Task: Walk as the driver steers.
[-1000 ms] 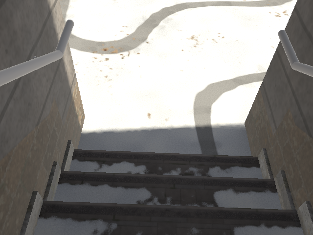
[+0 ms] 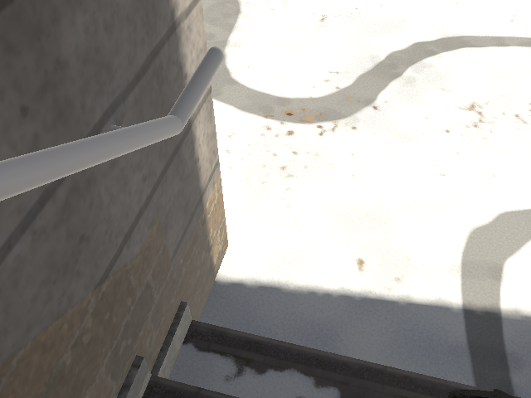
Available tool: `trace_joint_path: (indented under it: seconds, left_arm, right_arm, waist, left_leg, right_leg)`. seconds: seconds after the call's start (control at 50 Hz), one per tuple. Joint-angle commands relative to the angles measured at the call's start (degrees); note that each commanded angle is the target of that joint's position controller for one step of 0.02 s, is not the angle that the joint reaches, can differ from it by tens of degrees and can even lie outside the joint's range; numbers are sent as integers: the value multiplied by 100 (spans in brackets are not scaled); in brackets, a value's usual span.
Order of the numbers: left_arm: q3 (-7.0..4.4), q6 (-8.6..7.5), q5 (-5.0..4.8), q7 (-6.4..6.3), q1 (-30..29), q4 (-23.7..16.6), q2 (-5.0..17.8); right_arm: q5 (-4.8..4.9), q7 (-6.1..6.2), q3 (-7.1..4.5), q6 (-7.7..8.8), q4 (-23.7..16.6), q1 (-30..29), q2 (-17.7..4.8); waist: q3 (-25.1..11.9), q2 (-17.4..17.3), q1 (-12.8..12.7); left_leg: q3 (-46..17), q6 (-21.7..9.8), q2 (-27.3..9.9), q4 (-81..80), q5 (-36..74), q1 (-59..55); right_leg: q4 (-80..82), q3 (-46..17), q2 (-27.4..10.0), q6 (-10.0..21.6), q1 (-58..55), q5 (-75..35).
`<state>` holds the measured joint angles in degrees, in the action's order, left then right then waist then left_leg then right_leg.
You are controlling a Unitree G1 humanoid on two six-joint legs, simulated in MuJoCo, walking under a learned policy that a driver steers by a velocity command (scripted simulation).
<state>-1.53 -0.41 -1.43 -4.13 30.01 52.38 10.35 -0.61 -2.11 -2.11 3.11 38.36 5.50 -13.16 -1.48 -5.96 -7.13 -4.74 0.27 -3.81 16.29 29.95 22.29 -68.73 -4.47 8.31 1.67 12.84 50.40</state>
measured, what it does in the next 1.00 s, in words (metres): goes down, turning right: right foot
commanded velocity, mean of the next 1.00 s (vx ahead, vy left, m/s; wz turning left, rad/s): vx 0.20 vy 0.00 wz -0.49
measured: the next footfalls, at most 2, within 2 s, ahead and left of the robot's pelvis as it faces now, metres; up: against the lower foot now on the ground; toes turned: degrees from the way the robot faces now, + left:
right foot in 0.56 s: +0.09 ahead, -0.13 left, +0.00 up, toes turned -17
left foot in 1.16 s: +0.42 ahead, -0.02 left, -0.17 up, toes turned -35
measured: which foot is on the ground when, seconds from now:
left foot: down 0.00-0.56, up 0.58-1.00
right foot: down 0.00-0.00, up 0.02-0.54, down 0.56-1.00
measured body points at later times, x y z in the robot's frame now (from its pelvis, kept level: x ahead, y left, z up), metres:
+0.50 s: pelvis +0.05 +0.00 -0.07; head +0.06 -0.01 +0.38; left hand +0.33 +0.14 -0.12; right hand +0.05 -0.29 -0.19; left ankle +0.12 +0.10 -0.79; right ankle +0.09 -0.14 -0.73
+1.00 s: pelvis +0.19 -0.08 -0.09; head +0.15 -0.12 +0.36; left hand +0.34 +0.16 -0.19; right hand +0.18 -0.38 -0.21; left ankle +0.40 +0.04 -0.78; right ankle +0.05 -0.12 -0.79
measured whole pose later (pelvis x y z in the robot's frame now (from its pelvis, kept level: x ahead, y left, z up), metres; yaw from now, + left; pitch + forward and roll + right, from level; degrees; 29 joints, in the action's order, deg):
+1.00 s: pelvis +0.19 -0.08 -0.09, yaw -31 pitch +2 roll +2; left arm -1.6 -0.9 -2.0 -4.6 27.2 45.6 12.7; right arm -2.2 -1.7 -5.7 2.3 39.7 12.8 -16.8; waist -5.0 -4.8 -0.6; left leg -9.8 0.8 -0.9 40.4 22.1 34.8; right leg -48.4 -12.1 7.3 4.9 15.4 33.9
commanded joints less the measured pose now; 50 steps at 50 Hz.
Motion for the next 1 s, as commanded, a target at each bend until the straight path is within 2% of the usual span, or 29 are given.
trace_joint_path:
  seconds: [0.02,0.04,0.06,0.08,0.1,0.14,0.16,0.18,0.22,0.26,0.34,0.38,0.44,0.48,0.54,0.56,0.58,0.6,0.62,0.64,0.68,0.7,0.72,0.76,0.8,0.84,0.9,0.96,1.0]
  left_arm:
    - [-66,-33,-91,246,729,280,21]
    - [19,-92,-299,361,1386,101,106]
    - [17,-122,-360,408,944,-156,344]
    - [-39,-12,-259,392,386,-467,544]
    - [-12,133,-248,283,-335,-1011,521]
    - [-117,515,-229,-70,-1112,-1342,880]
    - [-141,589,-155,-194,-1247,-1434,834]
    - [-153,632,-72,-249,-1324,-1570,772]
    - [-98,668,22,-297,-1361,-1787,521]
    - [18,748,66,-237,-1828,-2118,299]
    - [115,673,148,-38,-2346,-2699,158]
    - [151,625,166,86,-2592,-2869,227]
    - [59,515,3,283,-2706,-2797,479]
    - [-1,504,-104,358,-2190,-2637,494]
    - [-195,562,-180,381,-1435,-2156,713]
    - [-351,519,-212,440,-608,-1811,1018]
    - [-442,374,-205,512,47,-1688,1551]
    - [-706,45,-44,679,538,-1742,2364]
    - [-630,-117,138,618,112,-1673,2112]
    - [-487,-90,99,512,-476,-1634,1783]
    - [-214,121,54,432,-1317,-1775,1109]
    - [-209,120,243,443,-1578,-1820,1139]
    - [-196,85,234,440,-1834,-1898,1152]
    - [-154,10,177,398,-1759,-1868,1172]
    - [-114,-37,47,205,-795,-1300,902]
    - [-185,-96,-69,99,-248,-1070,1062]
    - [-199,-114,-23,-114,136,-754,973]
    - [-205,-117,-74,-94,-87,-842,1040]
    - [-188,-64,-64,-87,-141,-885,984]
  right_arm:
    - [-235,71,-264,-106,884,3331,-784]
    - [-251,-23,-151,-217,872,3104,-933]
    - [-225,-65,-68,-314,766,2576,-724]
    - [-98,-45,36,-363,624,2015,-548]
    - [-23,42,-22,-406,544,1230,-910]
    - [-362,266,-4,-503,237,800,-1011]
    - [-420,362,71,-481,153,732,-950]
    - [-345,418,197,-508,113,751,-791]
    - [-350,481,255,-489,154,975,-886]
    - [-192,738,448,-536,151,1400,-433]
    - [-142,952,298,-604,182,1782,-750]
    - [-126,941,160,-663,50,1363,-949]
    - [-121,798,-87,-658,-50,994,-1349]
    - [60,701,-201,-647,-84,817,-1418]
    - [225,616,-268,-722,-1,1212,-1100]
    - [256,561,-237,-748,35,1104,-803]
    - [96,445,-108,-634,-261,669,-295]
    - [234,409,-221,-276,-1013,-810,-795]
    - [442,477,-302,-78,-1182,-1399,-963]
    - [298,548,-344,-62,-921,-844,-972]
    - [-45,588,-431,-285,-206,437,-979]
    - [51,495,-472,-344,155,1092,-889]
    - [84,432,-485,-403,264,1387,-846]
    - [34,382,-480,-435,209,1330,-792]
    - [-84,303,-401,-303,12,794,-606]
    - [-133,239,-444,-137,-205,287,-734]
    - [-242,131,-390,-29,-415,-257,-550]
    - [-138,11,-311,45,-443,-158,-449]
    - [-168,-53,-267,92,-478,-152,-394]
  waist:
    - [-739,-610,1313]
    - [-1790,-1108,944]
    - [-2119,-872,920]
    - [-1760,-251,745]
    - [-1506,-239,431]
    - [-352,84,443]
    - [-9,-161,489]
    - [102,-70,446]
    - [-42,-149,494]
    - [59,-61,707]
    - [-179,-59,815]
    - [-172,-1,733]
    - [-166,-273,795]
    - [-86,-569,550]
    - [-15,400,603]
    - [151,1406,272]
    - [578,2554,331]
    - [330,2355,-561]
    - [1090,1127,-204]
    - [930,1213,409]
    - [670,1376,1105]
    - [411,1245,1387]
    - [246,1194,1554]
    - [135,842,1545]
    - [47,963,1104]
    - [122,1265,804]
    - [265,1316,529]
    - [417,1354,483]
    - [413,1362,331]
  left_leg:
    - [-338,-505,-1270,1681,4260,-4813]
    - [-951,-1201,-2248,2681,5228,-5361]
    - [-1112,-1550,-2351,2470,4027,-4930]
    - [-926,-1593,-2067,1943,2125,-3873]
    - [-1517,-1948,-2303,1027,-426,-2782]
    - [-1272,-1819,-1985,115,-2703,-794]
    - [-873,-1570,-1770,99,-3202,-170]
    - [-717,-1436,-1657,186,-3135,91]
    - [-441,-1401,-1626,352,-2399,-117]
    - [-27,-1478,-1490,776,-2407,-384]
    - [-177,-1514,-1596,943,-2811,-1287]
    - [65,-1357,-1411,697,-3757,-1186]
    - [448,-1295,-1424,516,-4708,-185]
    - [446,-1176,-1549,356,-5394,172]
    - [790,-716,-1370,1382,-6979,271]
    - [1177,-346,-969,3323,-7216,1336]
    - [943,58,-341,6291,-7909,4078]
    - [-477,-31,422,6326,-7447,5439]
    - [-822,-50,350,6290,-6427,6036]
    - [-828,-65,205,5976,-5564,5498]
    - [-382,151,111,6064,-4330,4094]
    - [-203,167,231,6540,-3462,3016]
    - [-64,221,260,6761,-2969,2236]
    - [48,265,266,6553,-2238,1733]
    - [-196,204,149,5555,-1394,2128]
    - [-375,49,172,4424,-1290,2585]
    - [-530,135,303,2922,-624,2391]
    - [-472,52,309,2270,-690,2172]
    - [-331,39,379,1884,-738,1619]
  right_leg:
    - [-4047,-720,441,-143,3336,899]
    - [-5420,-1221,86,-506,4057,1246]
    - [-5401,-1217,-292,-733,4140,962]
    - [-4667,-983,-537,-810,3958,227]
    - [-4849,-390,-785,-797,3915,-552]
    - [-4860,-19,-559,-798,3780,-2110]
    - [-4684,-162,-541,-785,3746,-2588]
    - [-4868,-156,-455,-774,3777,-2823]
    - [-5203,-115,-372,-764,4029,-2905]
    - [-4453,-148,-251,-793,4441,-3818]
    - [-3529,-184,-501,-944,4905,-3898]
    - [-1434,-21,-874,-814,4106,-4248]
    - [613,746,-841,-494,1789,-4169]
    - [1205,879,-798,-207,779,-3491]
    - [2992,1061,-538,372,-417,-2145]
    - [3484,237,-849,700,-1302,-1804]
    - [3295,-2388,-1985,1111,-2061,-3263]
    - [5899,-5395,-2966,2019,-2023,-1432]
    - [6221,-5588,-3199,1926,-1713,-807]
    - [5846,-4841,-2969,1479,-1328,-925]
    - [5266,-3129,-2114,848,139,-984]
    - [5093,-2574,-1628,743,1029,-1788]
    - [5140,-2128,-1390,654,1660,-2495]
    - [4981,-1615,-1206,704,1880,-3204]
    - [4539,-1587,-1233,673,911,-3290]
    - [4345,-1839,-1294,813,82,-3252]
    - [3788,-1912,-1232,1047,-27,-2844]
    - [3198,-2177,-1151,1288,230,-2814]
    - [2654,-2035,-935,1304,569,-3205]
